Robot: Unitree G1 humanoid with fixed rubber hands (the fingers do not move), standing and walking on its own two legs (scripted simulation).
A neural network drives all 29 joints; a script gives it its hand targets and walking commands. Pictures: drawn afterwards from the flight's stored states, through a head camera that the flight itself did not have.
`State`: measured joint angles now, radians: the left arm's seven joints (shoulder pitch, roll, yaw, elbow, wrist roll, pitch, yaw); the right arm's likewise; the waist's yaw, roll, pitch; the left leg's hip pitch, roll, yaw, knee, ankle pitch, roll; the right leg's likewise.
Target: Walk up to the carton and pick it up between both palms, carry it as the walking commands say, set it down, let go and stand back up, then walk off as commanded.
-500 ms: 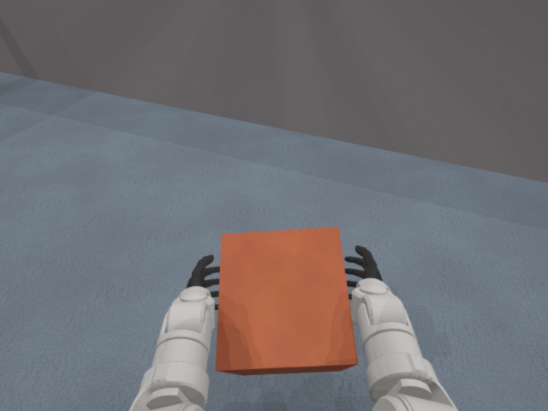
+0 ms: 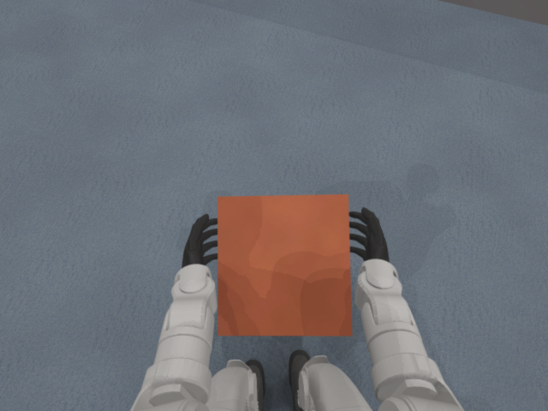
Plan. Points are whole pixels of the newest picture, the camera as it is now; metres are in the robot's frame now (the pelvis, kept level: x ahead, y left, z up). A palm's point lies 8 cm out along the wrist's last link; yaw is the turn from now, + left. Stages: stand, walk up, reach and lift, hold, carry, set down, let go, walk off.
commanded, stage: set down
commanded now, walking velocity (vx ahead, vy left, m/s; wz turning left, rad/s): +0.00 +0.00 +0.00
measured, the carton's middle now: (284, 257) +0.36 +0.00 -0.17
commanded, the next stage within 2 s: none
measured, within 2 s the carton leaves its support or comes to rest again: neither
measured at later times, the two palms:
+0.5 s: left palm (213, 262) +0.35 +0.13 -0.17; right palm (365, 266) +0.34 -0.15 -0.17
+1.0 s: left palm (221, 258) +0.38 +0.13 -0.24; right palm (354, 257) +0.38 -0.15 -0.24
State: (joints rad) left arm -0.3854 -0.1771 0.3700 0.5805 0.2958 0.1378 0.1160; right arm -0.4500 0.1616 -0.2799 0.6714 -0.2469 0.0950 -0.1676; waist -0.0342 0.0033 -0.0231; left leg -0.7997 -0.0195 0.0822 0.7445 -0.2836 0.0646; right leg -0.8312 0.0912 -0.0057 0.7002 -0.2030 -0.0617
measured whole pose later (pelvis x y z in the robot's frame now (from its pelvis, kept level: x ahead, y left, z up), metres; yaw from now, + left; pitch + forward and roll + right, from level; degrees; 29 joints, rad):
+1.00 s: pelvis -0.05 -0.02 -0.10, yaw +3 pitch +39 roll +3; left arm -0.81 0.01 0.25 0.67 0.07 0.01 0.19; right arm -0.82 -0.03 -0.11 0.68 -0.06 0.03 -0.29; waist -0.03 0.00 0.06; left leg -1.51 -0.02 0.09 1.16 -0.34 0.05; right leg -1.56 0.09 -0.01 1.15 -0.27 -0.06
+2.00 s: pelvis -0.10 -0.02 -0.26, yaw +4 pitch +30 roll +3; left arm -1.56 0.21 0.24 0.90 -0.02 0.29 0.25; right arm -1.62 -0.28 -0.20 0.95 0.01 0.29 -0.28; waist -0.04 0.00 0.52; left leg -1.88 -0.04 0.11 1.81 -0.47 0.06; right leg -1.93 0.09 -0.03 1.80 -0.40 -0.06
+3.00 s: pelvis -0.04 -0.01 -0.33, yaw +5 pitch +44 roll +2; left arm -1.51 0.13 0.41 0.87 0.13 0.17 0.01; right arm -1.50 -0.29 -0.45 0.90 -0.12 0.21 0.01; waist -0.06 0.00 0.23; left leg -2.22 -0.06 0.11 2.08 -0.64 0.08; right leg -2.28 0.08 -0.06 2.07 -0.56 -0.06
